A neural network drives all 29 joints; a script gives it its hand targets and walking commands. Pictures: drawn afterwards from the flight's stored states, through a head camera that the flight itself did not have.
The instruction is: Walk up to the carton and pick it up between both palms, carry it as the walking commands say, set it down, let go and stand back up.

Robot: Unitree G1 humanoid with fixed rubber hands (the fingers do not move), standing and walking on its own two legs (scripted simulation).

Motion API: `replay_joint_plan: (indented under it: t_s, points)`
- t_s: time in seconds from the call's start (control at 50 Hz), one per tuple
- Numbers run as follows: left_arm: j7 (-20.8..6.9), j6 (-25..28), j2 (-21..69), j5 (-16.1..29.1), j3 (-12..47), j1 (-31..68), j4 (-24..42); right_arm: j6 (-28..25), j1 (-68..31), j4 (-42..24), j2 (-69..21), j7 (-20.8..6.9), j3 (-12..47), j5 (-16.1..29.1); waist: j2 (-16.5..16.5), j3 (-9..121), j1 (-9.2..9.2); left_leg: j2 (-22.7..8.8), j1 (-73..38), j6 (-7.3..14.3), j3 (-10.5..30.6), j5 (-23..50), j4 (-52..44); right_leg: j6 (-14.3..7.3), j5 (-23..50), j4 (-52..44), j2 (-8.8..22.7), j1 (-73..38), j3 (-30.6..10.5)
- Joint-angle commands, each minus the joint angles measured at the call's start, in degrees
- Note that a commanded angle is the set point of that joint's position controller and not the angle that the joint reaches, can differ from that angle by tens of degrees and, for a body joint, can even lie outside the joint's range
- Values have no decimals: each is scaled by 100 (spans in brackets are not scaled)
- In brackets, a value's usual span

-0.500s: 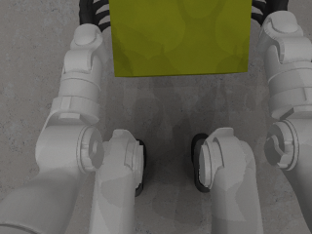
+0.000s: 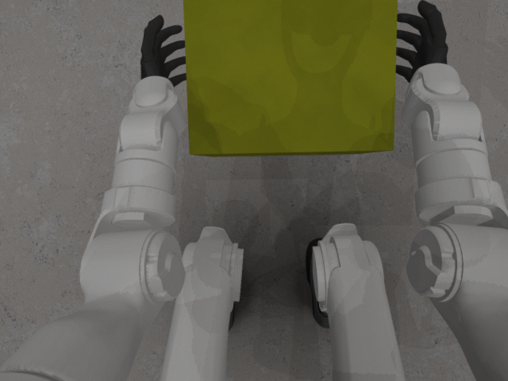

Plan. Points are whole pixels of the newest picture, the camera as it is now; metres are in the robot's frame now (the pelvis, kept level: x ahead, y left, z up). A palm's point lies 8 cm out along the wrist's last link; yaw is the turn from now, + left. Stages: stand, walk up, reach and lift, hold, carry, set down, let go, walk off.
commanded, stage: reach and lift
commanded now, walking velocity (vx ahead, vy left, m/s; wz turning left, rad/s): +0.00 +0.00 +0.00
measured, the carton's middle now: (286, 67) +0.56 -0.04 -0.17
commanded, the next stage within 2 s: none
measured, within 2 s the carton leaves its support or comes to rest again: neither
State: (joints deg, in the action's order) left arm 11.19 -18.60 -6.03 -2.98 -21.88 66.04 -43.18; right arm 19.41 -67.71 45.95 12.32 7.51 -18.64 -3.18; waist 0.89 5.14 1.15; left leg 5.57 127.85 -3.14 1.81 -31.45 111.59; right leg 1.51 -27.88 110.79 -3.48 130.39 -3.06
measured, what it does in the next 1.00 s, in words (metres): rises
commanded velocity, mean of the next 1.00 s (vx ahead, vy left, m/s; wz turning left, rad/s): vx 0.00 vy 0.00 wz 0.00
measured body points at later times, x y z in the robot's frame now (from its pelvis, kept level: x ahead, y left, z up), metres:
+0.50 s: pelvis +0.01 +0.00 +0.06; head +0.28 -0.03 +0.41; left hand +0.52 +0.14 -0.02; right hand +0.51 -0.22 -0.02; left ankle +0.10 +0.12 -0.40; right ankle +0.11 -0.12 -0.40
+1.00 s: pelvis +0.02 +0.00 +0.12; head +0.25 -0.02 +0.51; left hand +0.50 +0.15 +0.06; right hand +0.49 -0.21 +0.06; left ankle +0.10 +0.12 -0.40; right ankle +0.11 -0.12 -0.40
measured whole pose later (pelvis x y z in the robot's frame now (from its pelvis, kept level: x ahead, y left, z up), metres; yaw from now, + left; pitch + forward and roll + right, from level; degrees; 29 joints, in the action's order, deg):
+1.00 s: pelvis +0.02 +0.00 +0.12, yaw -1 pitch +43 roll +2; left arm 6.0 -20.4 -2.0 -8.0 -23.8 51.6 -40.1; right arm 21.1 -53.9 42.7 5.7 5.2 -22.3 -8.7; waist 0.3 14.3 0.2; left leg 5.6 104.3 -2.6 3.6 -28.4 89.4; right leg 1.6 -25.2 88.7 -5.0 106.6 -4.7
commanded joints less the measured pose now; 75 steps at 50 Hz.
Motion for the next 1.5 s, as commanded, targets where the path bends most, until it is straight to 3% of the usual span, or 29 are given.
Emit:
replay_joint_plan:
  t_s: [0.0,0.24,0.54,0.82,1.1,1.48]
  points:
    - [-2218,142,5319,747,2658,3910,670,-170,-3463,-732,-5355,-2245,2413,834,-196,7054,48,332,-3195,196,-775,1682,-1069,-120,1811,-933,-344,-4380,723]
    - [-2286,48,5358,668,2608,3647,682,-81,-3314,-753,-5461,-2274,2295,769,-268,6757,20,314,-3551,256,-713,1378,-1570,-113,1330,-1472,-378,-4527,758]
    - [-2450,20,5522,539,2580,3039,621,-49,-2720,-731,-5861,-2261,2337,599,-310,6870,-63,335,-3836,252,-716,1633,-2153,-54,1737,-2087,-428,-5417,615]
    - [-2511,-3,5604,503,2588,2687,613,-29,-2457,-698,-6011,-2278,2265,495,-306,6404,-58,332,-4505,256,-611,1266,-2880,-62,1244,-2798,-442,-5824,630]
    - [-2620,43,5863,383,2705,1959,662,-114,-1703,-652,-6252,-2363,2331,389,-198,6330,-97,310,-5320,211,-498,1808,-3541,-72,1794,-3425,-466,-6482,530]
    - [-2758,14,6050,245,2754,1103,728,-88,-913,-720,-6521,-2467,2401,276,-212,5650,-115,250,-6381,249,-332,1831,-4625,-85,1778,-4505,-436,-7455,405]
